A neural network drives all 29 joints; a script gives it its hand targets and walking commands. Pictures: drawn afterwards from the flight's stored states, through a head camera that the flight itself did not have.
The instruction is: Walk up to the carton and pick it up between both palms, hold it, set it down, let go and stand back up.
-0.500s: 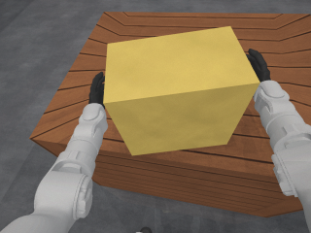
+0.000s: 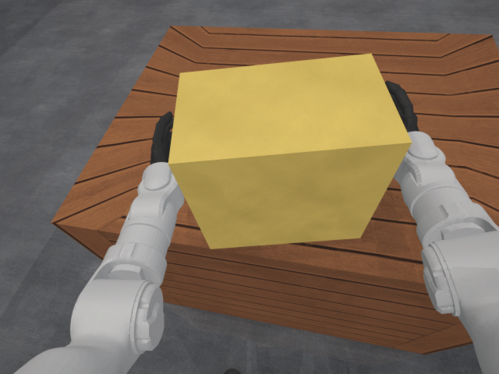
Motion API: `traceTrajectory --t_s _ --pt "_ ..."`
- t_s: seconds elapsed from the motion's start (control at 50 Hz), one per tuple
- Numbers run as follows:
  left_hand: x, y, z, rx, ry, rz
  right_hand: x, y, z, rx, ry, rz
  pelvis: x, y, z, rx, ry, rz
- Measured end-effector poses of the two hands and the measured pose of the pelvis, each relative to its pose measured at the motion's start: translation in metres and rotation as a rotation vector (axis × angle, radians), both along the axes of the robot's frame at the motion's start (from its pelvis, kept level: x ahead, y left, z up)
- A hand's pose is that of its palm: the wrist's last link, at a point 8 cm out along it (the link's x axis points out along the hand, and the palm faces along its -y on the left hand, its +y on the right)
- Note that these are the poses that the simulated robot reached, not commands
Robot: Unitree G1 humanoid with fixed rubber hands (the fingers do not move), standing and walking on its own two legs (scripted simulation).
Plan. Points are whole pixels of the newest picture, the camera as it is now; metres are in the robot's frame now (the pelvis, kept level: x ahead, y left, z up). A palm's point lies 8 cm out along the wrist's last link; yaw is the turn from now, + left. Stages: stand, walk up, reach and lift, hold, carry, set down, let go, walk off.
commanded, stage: reach and lift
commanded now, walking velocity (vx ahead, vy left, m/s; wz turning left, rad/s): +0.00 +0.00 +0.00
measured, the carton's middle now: (279, 164) +0.44 +0.05 +0.05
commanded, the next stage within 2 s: none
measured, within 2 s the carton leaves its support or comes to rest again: leaves its support in 1.32 s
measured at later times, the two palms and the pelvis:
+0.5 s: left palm (163, 159) +0.40 +0.23 +0.09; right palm (402, 130) +0.50 -0.13 +0.10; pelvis +0.00 +0.00 +0.00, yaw +0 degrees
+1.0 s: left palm (161, 160) +0.40 +0.24 +0.09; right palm (401, 130) +0.49 -0.13 +0.10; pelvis +0.01 +0.01 +0.01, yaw +1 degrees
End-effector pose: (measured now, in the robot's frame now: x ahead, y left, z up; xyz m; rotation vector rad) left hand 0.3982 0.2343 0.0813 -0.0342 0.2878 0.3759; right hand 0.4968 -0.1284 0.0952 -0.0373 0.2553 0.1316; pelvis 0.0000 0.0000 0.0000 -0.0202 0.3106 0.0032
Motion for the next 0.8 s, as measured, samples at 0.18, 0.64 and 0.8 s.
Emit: traceTrajectory --t_s 0.18,0.64,0.8 --pt "-0.003 0.001 0.006 0.027 0.011 0.003 -0.004 0.000 0.001 0.019 0.030 -0.012 -0.007 0.000 -0.001 0.001 0.011 0.003" --pt "0.004 0.002 0.009 0.008 -0.017 -0.005 0.002 0.001 0.008 -0.006 0.017 -0.003 0.001 0.000 0.001 0.002 0.011 0.005" --pt "0.004 0.004 0.006 0.006 -0.040 -0.003 0.002 0.004 0.007 -0.013 -0.004 -0.001 0.004 0.002 0.003 0.000 -0.003 0.013"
